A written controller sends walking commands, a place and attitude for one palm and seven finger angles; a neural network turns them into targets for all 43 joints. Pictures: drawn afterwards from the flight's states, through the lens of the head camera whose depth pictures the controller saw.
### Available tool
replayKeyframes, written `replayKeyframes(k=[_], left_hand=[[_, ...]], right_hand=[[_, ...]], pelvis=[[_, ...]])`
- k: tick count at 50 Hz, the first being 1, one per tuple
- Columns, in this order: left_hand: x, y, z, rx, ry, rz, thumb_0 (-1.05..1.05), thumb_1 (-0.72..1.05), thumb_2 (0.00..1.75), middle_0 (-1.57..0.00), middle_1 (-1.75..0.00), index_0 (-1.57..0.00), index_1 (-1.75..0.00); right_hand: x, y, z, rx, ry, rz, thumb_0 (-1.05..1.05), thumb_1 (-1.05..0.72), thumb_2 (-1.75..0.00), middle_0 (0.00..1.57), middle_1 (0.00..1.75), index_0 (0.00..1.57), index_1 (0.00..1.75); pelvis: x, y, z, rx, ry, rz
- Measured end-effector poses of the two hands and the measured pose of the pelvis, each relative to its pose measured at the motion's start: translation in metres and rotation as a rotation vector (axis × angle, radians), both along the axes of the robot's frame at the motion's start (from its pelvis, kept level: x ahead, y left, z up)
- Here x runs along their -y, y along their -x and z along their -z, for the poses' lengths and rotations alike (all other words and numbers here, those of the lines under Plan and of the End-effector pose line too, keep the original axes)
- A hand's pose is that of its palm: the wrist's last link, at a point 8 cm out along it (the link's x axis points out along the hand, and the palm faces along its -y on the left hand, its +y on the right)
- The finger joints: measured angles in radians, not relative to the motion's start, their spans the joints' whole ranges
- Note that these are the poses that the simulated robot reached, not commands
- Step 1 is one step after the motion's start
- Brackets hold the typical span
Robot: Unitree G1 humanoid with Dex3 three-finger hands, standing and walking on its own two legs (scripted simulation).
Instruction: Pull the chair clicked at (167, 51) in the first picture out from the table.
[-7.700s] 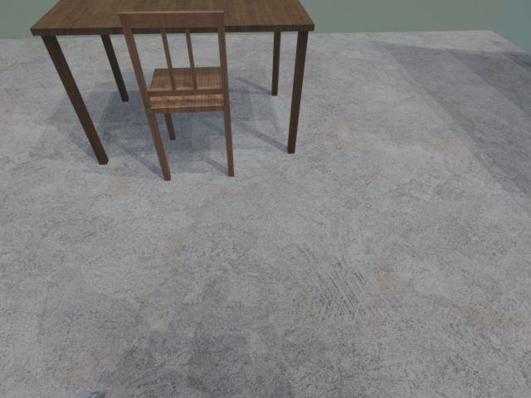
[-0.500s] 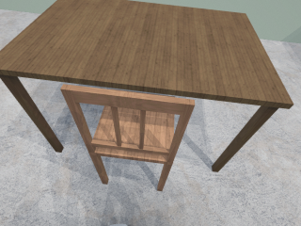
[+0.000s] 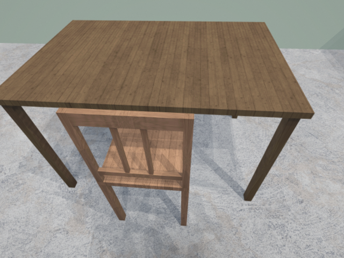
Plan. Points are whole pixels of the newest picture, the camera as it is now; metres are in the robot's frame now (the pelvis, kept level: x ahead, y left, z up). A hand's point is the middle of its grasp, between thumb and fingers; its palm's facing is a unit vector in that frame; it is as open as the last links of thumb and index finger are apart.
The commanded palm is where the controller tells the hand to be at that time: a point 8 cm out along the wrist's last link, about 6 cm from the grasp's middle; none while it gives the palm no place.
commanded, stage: come to a stop and stand still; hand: left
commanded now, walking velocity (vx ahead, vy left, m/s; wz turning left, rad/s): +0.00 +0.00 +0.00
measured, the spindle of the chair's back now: (121, 151) +0.46 +0.20 -0.09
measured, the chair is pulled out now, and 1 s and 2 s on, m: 0.00 0.00 0.00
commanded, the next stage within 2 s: look again from close up in 0.26 s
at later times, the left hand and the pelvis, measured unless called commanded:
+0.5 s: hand out of the picture +0.05 +0.19 -0.16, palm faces +0.00 -0.98 -0.20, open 7.3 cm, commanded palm none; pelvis +0.01 +0.01 +0.01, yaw -1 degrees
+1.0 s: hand out of the picture +0.01 +0.22 -0.16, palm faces +0.00 -0.98 -0.19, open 7.4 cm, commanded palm none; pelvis +0.02 +0.05 +0.02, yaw -1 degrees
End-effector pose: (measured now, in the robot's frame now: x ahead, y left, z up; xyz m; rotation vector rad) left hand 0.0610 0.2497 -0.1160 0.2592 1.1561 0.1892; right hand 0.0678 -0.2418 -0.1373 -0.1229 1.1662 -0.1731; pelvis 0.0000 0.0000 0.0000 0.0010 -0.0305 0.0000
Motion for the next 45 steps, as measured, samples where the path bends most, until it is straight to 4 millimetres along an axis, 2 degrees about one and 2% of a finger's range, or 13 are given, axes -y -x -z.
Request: replayKeyframes(k=[4,7,11,16,22,33,45], left_hand=[[0.003,-0.010,0.001,0.031,0.007,0.001,0.00,0.90,0.89,-0.20,-0.30,-0.20,-0.30],[0.007,-0.016,0.003,0.041,0.025,0.006,0.00,0.90,0.89,-0.20,-0.30,-0.20,-0.30],[0.012,-0.019,0.005,0.031,0.054,0.016,0.00,0.90,0.89,-0.20,-0.30,-0.20,-0.30],[0.016,-0.012,0.009,-0.012,0.082,0.018,0.00,0.90,0.89,-0.20,-0.30,-0.20,-0.30],[0.013,0.007,0.014,-0.083,0.097,-0.002,0.00,0.91,0.89,-0.20,-0.30,-0.20,-0.30],[-0.004,0.042,0.018,-0.191,0.102,-0.039,0.00,0.91,0.89,-0.20,-0.30,-0.20,-0.30],[-0.017,0.054,0.018,-0.225,0.112,-0.048,0.00,0.90,0.89,-0.20,-0.30,-0.20,-0.30]], right_hand=[[0.016,0.015,-0.003,-0.033,0.038,0.006,0.01,-0.91,-0.90,0.20,0.30,0.20,0.30],[0.020,0.028,-0.008,-0.071,0.057,0.006,0.01,-0.91,-0.90,0.19,0.30,0.20,0.30],[0.016,0.042,-0.012,-0.117,0.060,0.005,0.01,-0.91,-0.90,0.19,0.30,0.20,0.30],[-0.001,0.050,-0.012,-0.158,0.034,0.001,0.01,-0.91,-0.90,0.19,0.30,0.20,0.30],[-0.026,0.049,-0.009,-0.178,-0.004,-0.001,0.01,-0.92,-0.90,0.19,0.30,0.20,0.30],[-0.042,0.038,-0.011,-0.174,0.006,0.008,0.01,-0.93,-0.90,0.20,0.30,0.20,0.30],[-0.058,0.034,-0.012,-0.162,0.011,0.008,0.01,-0.93,-0.90,0.20,0.30,0.20,0.30]], pelvis=[[0.005,-0.001,0.000,0.003,0.009,-0.013],[0.006,-0.002,-0.002,0.005,0.004,-0.012],[0.005,-0.003,-0.006,0.002,0.003,-0.008],[0.000,-0.005,-0.009,-0.005,0.004,-0.002],[-0.008,-0.009,-0.011,-0.011,0.005,0.006],[-0.027,-0.015,-0.013,-0.006,0.005,0.019],[-0.045,-0.017,-0.015,0.001,0.003,0.023]])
